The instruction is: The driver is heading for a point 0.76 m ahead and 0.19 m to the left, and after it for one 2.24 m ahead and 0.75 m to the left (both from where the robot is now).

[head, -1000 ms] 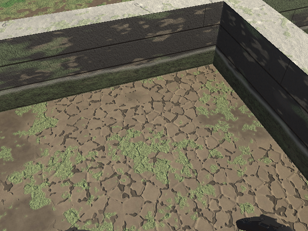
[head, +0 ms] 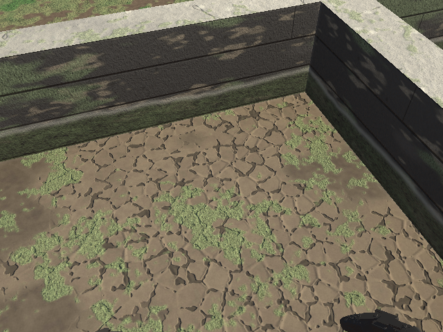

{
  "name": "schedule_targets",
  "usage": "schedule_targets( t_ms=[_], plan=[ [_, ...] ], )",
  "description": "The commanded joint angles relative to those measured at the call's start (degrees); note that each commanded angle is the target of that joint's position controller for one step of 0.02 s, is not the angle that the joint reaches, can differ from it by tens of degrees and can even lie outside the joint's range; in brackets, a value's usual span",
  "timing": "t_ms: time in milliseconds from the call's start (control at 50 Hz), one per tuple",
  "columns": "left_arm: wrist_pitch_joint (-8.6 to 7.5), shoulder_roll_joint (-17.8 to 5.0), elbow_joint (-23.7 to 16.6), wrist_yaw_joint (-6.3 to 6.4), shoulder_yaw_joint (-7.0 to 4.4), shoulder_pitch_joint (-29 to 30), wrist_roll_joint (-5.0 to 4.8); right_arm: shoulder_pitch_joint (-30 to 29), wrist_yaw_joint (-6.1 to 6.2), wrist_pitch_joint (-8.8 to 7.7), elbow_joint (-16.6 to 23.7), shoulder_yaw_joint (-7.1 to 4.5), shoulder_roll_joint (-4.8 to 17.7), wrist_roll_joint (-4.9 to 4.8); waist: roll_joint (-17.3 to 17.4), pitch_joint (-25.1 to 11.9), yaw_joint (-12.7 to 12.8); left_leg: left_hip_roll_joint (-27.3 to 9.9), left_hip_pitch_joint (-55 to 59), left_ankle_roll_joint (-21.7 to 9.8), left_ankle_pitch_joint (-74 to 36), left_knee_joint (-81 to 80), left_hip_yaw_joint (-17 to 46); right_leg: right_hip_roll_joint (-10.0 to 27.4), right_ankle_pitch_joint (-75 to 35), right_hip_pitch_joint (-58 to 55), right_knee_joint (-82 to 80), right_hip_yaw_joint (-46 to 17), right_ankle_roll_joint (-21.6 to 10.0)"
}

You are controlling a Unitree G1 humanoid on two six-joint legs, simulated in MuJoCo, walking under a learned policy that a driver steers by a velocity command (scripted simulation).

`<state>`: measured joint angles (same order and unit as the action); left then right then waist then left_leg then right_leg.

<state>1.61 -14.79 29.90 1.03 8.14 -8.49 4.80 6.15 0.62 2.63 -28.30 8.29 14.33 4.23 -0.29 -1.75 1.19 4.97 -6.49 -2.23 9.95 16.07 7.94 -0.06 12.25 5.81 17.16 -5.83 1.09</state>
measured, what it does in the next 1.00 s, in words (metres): stands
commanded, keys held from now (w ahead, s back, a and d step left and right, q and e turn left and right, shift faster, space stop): w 0.04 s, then no key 0.96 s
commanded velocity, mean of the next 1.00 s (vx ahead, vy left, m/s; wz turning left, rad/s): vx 0.14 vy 0.00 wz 0.00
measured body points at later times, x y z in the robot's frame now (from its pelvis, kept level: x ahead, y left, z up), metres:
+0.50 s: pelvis +0.02 +0.00 +0.00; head +0.02 -0.01 +0.45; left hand +0.12 +0.25 -0.11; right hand +0.14 -0.25 -0.11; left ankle -0.02 +0.10 -0.75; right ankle -0.03 -0.14 -0.75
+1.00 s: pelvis +0.01 -0.01 +0.00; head +0.02 -0.01 +0.45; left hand +0.06 +0.24 -0.13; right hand +0.10 -0.25 -0.12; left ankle -0.02 +0.10 -0.75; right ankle -0.03 -0.14 -0.75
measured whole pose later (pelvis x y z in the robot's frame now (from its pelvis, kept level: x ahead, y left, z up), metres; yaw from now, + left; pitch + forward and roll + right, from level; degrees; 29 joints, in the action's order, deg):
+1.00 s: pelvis +0.01 -0.01 +0.00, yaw +0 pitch +1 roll +0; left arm 2.3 -14.0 41.9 1.8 3.1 -21.8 1.2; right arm 18.8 3.6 3.9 -39.2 3.9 13.2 1.4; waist -0.1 -1.8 0.8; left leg 3.7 -4.4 -1.5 9.3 12.8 9.1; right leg -1.0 10.8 3.3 12.7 -5.7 -0.1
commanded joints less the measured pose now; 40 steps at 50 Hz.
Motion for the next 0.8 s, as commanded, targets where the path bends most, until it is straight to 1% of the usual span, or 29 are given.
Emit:
schedule_targets(
  t_ms=[20,40,80,120,180,260,320,340,360,380,420,480,620,640,660,680,720,800],
  plan=[
    [-0.97,-5.23,-5.28,0.19,-1.78,4.09,0.01,-5.14,0.18,-1.02,5.63,-1.75,4.91,0.01,0.12,-4.65,0.02,-7.34,6.09,-1.21,-17.18,0.53,6.91,4.36,-11.02,3.13,-1.67,-4.1,-0.76],
    [-0.97,-5.24,-5.28,0.19,-1.78,4.09,0.01,-5.13,0.19,-1.02,5.63,-1.75,4.91,0.01,0.12,-4.64,0.02,-7.33,6.09,-1.2,-17.17,0.53,6.92,4.35,-11.02,3.13,-1.67,-4.1,-0.76],
    [-0.84,-5.96,-3.82,0.11,-2.22,1.69,-0.53,-2.78,0.14,-0.91,4.25,-2.16,5.36,-0.51,0.28,-4.76,0.02,-7.47,6.87,-1.76,-16.93,-0.15,7.18,4.54,-10.77,2.5,-2.31,-4.33,-1.32],
    [-0.7,-6.62,-2.42,0.05,-2.76,-0.18,-1.12,-0.78,0.1,-0.75,2.84,-2.7,5.83,-1.11,0.29,-3.61,-0.01,-7.51,7.1,-2.41,-15.71,-0.91,7.28,4.51,-9.53,2.55,-3.01,-4.3,-1.92],
    [-0.49,-6.8,-0.77,0.03,-3.48,-1.97,-1.72,1.34,0.24,-0.5,1.12,-3.44,6.01,-1.71,0.32,-1.59,-0.09,-7.37,6.64,-3.13,-12.63,-2.09,7.17,4.23,-6.66,3.1,-3.98,-4.04,-2.52],
    [-0.54,-6.7,1.11,-0.19,-4.42,-4.34,-2.37,3.63,0.85,0.04,-0.91,-4.29,5.8,-2.01,0.33,-0.19,-0.11,-7.04,6.34,-3.62,-12.04,-2.75,6.77,3.77,-5.63,3.3,-4.41,-3.46,-2.93],
    [-0.66,-6.64,2.33,-0.15,-4.95,-5.91,-2.67,5.02,1.34,0.25,-2.07,-4.73,5.65,-2.21,0.18,-0.1,-0.2,-6.86,6.94,-3.69,-15.49,-2.42,6.54,3.55,-8.09,3.15,-4.31,-3.19,-2.81],
    [-0.57,-8.06,1.66,-0.07,-5.26,-5.44,-3.22,5.55,1.09,0.25,-1.67,-5.02,6.89,-2.58,0.58,-0.41,-0.45,-7.36,7.2,-3.0,-25.26,-2.28,6.46,4.22,-17.25,2.33,-3.14,-3.8,-2.19],
    [-0.47,-8.18,2.11,0.17,-5.36,-6.4,-3.31,6.72,1.1,0.3,-2.39,-5.19,7.12,-2.39,0.48,-2.75,-0.31,-7.39,8.71,-2.85,-28.97,-1.77,6.23,4.18,-20.25,0.68,-2.36,-3.58,-2.02],
    [-0.33,-7.95,2.35,0.39,-5.28,-7.24,-3.27,7.55,1.13,0.46,-2.8,-5.19,6.96,-2.27,0.3,-3.79,-0.17,-7.35,9.66,-2.82,-30.66,-1.54,6.02,4.11,-21.61,0.12,-2.11,-3.43,-1.86],
    [0.01,-7.44,2.61,0.74,-5.15,-8.16,-3.13,8.7,1.21,0.97,-3.44,-5.15,6.47,-2.16,-0.11,-4.32,-0.09,-7.25,10.13,-2.78,-30.72,-1.72,5.68,3.88,-22.03,-0.19,-2.3,-3.17,-1.64],
    [0.37,-7.5,2.91,1.08,-5.25,-9.03,-3.14,10.02,1.33,1.4,-4.21,-5.32,6.52,-2.24,-0.32,-3.14,-0.01,-7.02,8.92,-2.61,-28.07,-2.64,5.36,3.57,-20.84,-0.15,-3.0,-2.91,-1.5],
    [0.65,-7.65,3.74,1.51,-5.64,-10.57,-3.34,11.84,1.65,1.3,-5.23,-5.66,6.65,-2.59,-0.17,-1.1,0.11,-6.73,6.51,-2.18,-22.87,-3.92,5.04,3.26,-17.13,0.44,-4.38,-2.65,-1.57],
    [0.64,-6.1,5.45,1.32,-5.6,-12.12,-2.6,11.65,2.15,1.03,-6.05,-5.44,5.07,-2.51,-0.38,-0.59,0.5,-6.11,6.08,-2.61,-13.4,-3.88,5.04,2.46,-7.39,1.05,-5.35,-1.98,-2.15],
    [0.62,-5.99,5.55,1.12,-5.67,-12.22,-2.73,11.37,2.33,0.87,-5.82,-5.39,4.85,-2.69,-0.05,1.72,0.27,-6.06,4.51,-2.65,-10.26,-4.43,5.15,2.46,-4.56,2.67,-6.14,-2.09,-2.3],
    [0.53,-6.11,5.72,1.01,-5.87,-12.03,-3.0,11.4,2.43,0.74,-5.96,-5.54,5.01,-2.76,0.06,2.87,0.07,-6.07,3.64,-2.61,-9.26,-4.65,5.28,2.46,-3.9,3.28,-6.49,-2.14,-2.39],
    [0.23,-6.41,6.08,0.91,-6.2,-12.04,-3.32,11.66,2.59,0.52,-6.21,-5.78,5.41,-2.82,0.03,3.46,-0.17,-6.08,3.39,-2.56,-10.37,-4.39,5.35,2.48,-5.24,3.59,-6.56,-2.22,-2.47],
    [-0.19,-6.13,7.07,0.8,-6.43,-12.9,-3.5,12.31,2.96,0.51,-6.54,-5.83,5.06,-2.71,0.24,1.84,-0.5,-6.04,4.84,-2.56,-13.94,-3.26,5.18,2.36,-8.77,2.93,-6.18,-2.24,-2.54]
  ],
)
